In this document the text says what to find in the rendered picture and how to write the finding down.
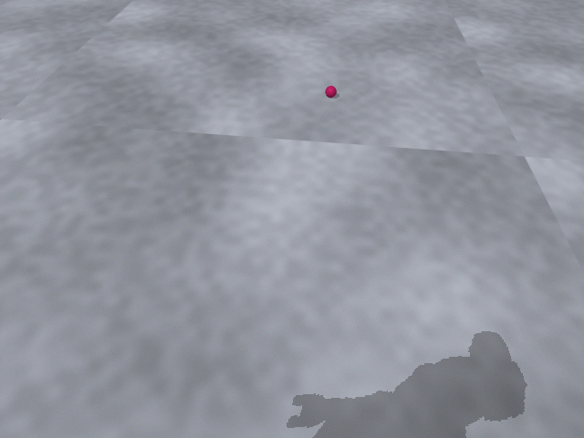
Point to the ball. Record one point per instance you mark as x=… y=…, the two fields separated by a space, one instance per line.
x=331 y=91

